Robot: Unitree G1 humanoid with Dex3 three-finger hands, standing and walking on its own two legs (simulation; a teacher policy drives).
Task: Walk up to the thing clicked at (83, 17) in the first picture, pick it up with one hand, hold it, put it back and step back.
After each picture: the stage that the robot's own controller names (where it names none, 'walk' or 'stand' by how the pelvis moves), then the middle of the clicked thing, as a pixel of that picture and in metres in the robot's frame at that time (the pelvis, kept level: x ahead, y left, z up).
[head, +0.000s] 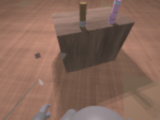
stand; (82, 16) +0.95 +0.15 +0.13
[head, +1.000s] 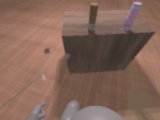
walk; (92, 18) +0.87 +0.08 +0.14
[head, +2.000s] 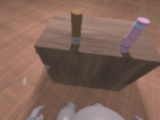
walk; (76, 30) +0.56 +0.17 +0.16
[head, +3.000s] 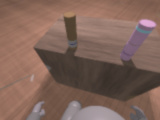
stand; (71, 33) +0.52 +0.19 +0.17
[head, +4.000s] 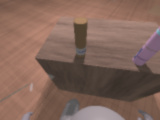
stand; (80, 40) +0.45 +0.11 +0.18
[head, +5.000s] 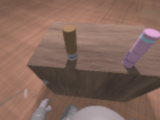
stand; (71, 46) +0.42 +0.15 +0.16
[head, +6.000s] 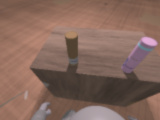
stand; (72, 51) +0.41 +0.15 +0.13
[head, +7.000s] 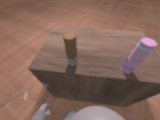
stand; (71, 52) +0.40 +0.15 +0.13
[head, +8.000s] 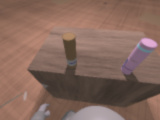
stand; (70, 52) +0.40 +0.16 +0.13
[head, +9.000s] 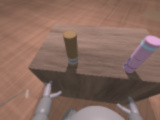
rise first; (72, 51) +0.40 +0.15 +0.14
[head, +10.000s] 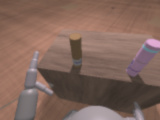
go down; (76, 52) +0.41 +0.15 +0.14
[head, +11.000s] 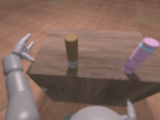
go down; (72, 54) +0.39 +0.13 +0.14
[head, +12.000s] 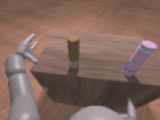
approach; (73, 54) +0.40 +0.13 +0.14
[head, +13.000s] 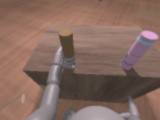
close; (68, 50) +0.40 +0.15 +0.16
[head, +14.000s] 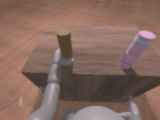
lift; (66, 50) +0.39 +0.16 +0.16
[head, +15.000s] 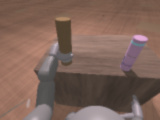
lift; (65, 44) +0.34 +0.16 +0.28
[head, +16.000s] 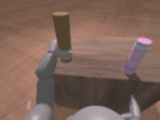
hold; (64, 40) +0.34 +0.17 +0.31
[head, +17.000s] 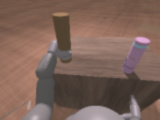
hold; (63, 41) +0.33 +0.16 +0.31
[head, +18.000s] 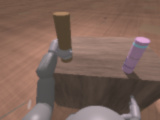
hold; (64, 40) +0.34 +0.16 +0.31
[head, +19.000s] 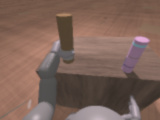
crouch; (66, 41) +0.34 +0.15 +0.30
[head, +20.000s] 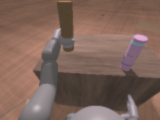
crouch; (66, 29) +0.41 +0.16 +0.33
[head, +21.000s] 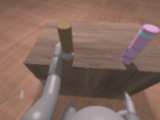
lower; (67, 45) +0.42 +0.16 +0.18
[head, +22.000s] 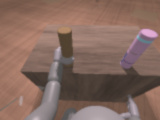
lower; (66, 49) +0.40 +0.16 +0.17
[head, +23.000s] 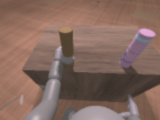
lower; (67, 49) +0.40 +0.16 +0.17
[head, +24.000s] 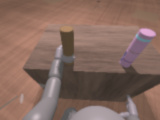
lower; (68, 48) +0.41 +0.15 +0.17
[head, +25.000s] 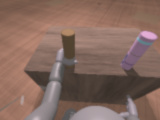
open; (69, 51) +0.39 +0.15 +0.16
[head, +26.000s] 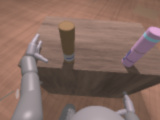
rise; (68, 46) +0.40 +0.14 +0.17
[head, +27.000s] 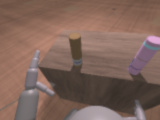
sink last; (76, 52) +0.40 +0.15 +0.15
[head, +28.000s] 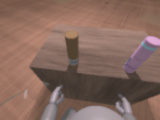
stand; (72, 51) +0.39 +0.15 +0.14
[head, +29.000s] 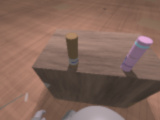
stand; (72, 52) +0.41 +0.15 +0.14
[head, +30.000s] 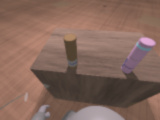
stand; (71, 53) +0.39 +0.15 +0.13
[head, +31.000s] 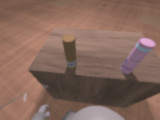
stand; (70, 54) +0.39 +0.16 +0.13
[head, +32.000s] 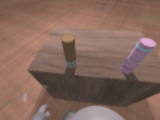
stand; (70, 54) +0.38 +0.16 +0.13
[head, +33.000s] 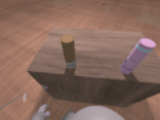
stand; (69, 55) +0.38 +0.16 +0.13
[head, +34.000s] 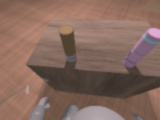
walk; (69, 47) +0.40 +0.16 +0.14
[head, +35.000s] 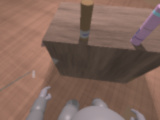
walk; (85, 23) +0.59 +0.10 +0.16
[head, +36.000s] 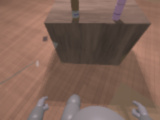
walk; (74, 5) +0.87 +0.23 +0.17
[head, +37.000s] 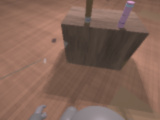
stand; (88, 12) +1.01 +0.12 +0.15
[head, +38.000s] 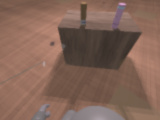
stand; (83, 15) +1.03 +0.15 +0.13
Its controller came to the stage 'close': yes
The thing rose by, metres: 0.21
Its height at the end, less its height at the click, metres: +0.00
